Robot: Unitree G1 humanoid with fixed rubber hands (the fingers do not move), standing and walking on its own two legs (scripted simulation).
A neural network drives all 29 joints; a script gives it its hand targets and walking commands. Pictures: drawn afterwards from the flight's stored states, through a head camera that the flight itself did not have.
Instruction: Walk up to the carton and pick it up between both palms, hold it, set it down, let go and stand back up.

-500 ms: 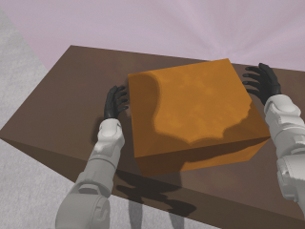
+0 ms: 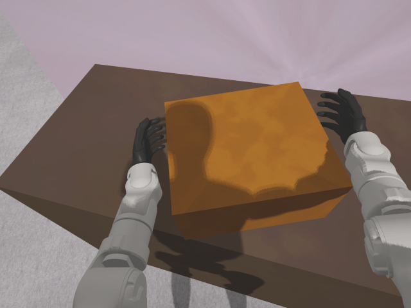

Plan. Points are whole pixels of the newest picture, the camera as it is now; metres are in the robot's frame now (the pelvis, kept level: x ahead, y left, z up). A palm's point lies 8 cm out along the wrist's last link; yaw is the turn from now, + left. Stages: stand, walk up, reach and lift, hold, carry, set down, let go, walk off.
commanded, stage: reach and lift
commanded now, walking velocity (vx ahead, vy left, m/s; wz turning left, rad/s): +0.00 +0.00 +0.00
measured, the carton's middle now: (243, 158) +0.44 +0.00 -0.02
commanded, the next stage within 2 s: none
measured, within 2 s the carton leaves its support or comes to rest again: leaves its support in 0.08 s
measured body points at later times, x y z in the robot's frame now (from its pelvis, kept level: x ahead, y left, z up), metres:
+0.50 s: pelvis -0.01 +0.00 +0.01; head +0.02 +0.00 +0.46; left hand +0.36 +0.22 +0.09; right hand +0.43 -0.17 +0.10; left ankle -0.03 +0.15 -0.74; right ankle +0.02 -0.09 -0.74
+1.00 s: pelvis -0.01 +0.03 +0.01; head -0.04 +0.05 +0.46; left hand +0.35 +0.22 +0.13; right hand +0.37 -0.19 +0.15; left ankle -0.03 +0.15 -0.74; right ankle +0.02 -0.09 -0.74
